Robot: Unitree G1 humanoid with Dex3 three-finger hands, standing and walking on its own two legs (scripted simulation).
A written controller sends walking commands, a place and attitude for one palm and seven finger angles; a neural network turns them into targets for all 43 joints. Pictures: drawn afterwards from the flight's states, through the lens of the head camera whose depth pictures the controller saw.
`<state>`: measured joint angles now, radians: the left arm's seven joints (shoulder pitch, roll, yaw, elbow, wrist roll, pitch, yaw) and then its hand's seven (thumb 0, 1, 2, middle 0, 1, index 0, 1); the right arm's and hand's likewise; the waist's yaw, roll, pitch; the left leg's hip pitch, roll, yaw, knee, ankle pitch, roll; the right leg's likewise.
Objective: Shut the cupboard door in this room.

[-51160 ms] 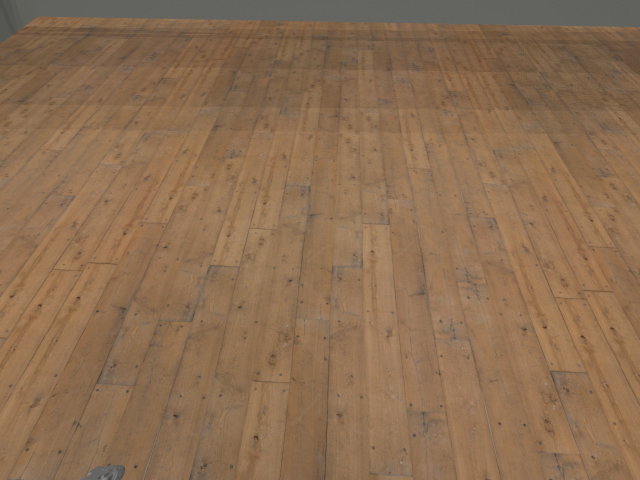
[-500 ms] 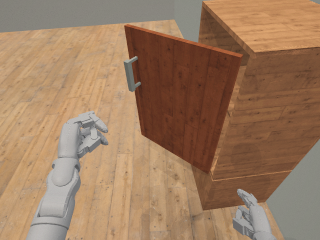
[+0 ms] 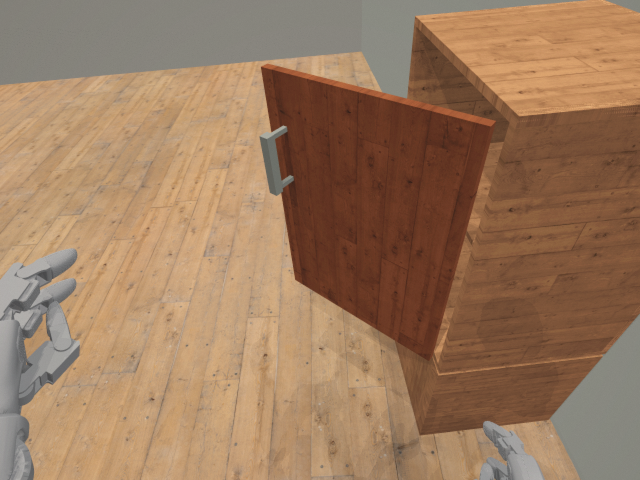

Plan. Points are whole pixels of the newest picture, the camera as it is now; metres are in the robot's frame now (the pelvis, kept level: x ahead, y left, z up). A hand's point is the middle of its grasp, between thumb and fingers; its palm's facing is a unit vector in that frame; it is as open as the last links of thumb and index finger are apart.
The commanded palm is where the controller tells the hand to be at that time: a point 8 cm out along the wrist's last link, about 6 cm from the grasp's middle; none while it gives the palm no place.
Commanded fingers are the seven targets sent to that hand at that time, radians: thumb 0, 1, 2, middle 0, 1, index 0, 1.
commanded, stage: draw the hand back to the body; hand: left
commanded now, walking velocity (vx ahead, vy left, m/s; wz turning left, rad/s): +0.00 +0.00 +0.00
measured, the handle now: (278, 160) +0.68 +0.17 +0.06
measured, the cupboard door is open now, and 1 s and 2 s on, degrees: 46 46 46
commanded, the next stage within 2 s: step back with the hand held close in 0.36 s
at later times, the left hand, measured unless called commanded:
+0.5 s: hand (64, 351) +0.18 +0.27 +0.16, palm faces +0.48 -0.78 -0.41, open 7.4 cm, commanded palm +0.13 +0.30 +0.17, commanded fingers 0.00 0.90 0.90 -0.20 -0.30 -0.20 -0.30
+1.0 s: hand (11, 396) +0.14 +0.29 +0.16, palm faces +0.47 -0.74 -0.48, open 7.4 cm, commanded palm +0.08 +0.32 +0.17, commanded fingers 0.00 0.90 0.90 -0.20 -0.30 -0.20 -0.30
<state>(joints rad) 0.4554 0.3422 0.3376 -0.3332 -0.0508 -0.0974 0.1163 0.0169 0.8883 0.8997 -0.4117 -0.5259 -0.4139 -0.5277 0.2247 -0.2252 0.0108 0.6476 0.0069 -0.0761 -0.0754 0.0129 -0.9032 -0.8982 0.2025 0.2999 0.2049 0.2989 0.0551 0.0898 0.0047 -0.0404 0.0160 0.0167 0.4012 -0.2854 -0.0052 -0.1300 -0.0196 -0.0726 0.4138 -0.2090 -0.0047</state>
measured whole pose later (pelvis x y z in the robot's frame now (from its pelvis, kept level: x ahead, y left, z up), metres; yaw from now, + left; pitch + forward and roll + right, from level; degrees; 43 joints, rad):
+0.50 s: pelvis -0.01 +0.00 +0.00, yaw +0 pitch -5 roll +0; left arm 0.45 0.34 0.35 -0.36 -0.04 -0.11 0.12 0.02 0.89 0.90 -0.21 -0.30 -0.21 -0.30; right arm 0.21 -0.21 0.02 0.65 0.00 -0.13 -0.08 0.01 -0.90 -0.90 0.20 0.30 0.21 0.30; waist 0.06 0.07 0.02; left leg -0.04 0.01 0.02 0.41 -0.28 0.00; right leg -0.13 -0.02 -0.07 0.41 -0.20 0.00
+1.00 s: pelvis -0.06 +0.02 -0.02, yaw +0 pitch +0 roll +0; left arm 0.52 0.42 0.45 -0.47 -0.03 -0.18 0.16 0.02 0.89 0.90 -0.21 -0.30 -0.21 -0.30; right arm 0.22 -0.22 0.01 0.54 0.01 -0.02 -0.09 0.01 -0.90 -0.90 0.20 0.30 0.21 0.30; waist 0.00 -0.01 0.00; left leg -0.35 -0.02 0.04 0.66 -0.31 0.04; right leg -0.42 -0.06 -0.04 0.62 -0.20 0.02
